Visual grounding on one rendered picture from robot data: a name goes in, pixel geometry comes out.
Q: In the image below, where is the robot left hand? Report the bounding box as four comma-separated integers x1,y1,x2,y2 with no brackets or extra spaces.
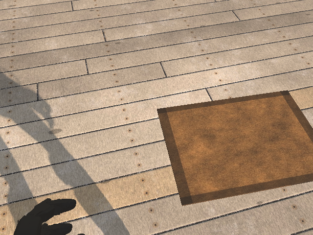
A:
14,198,85,235

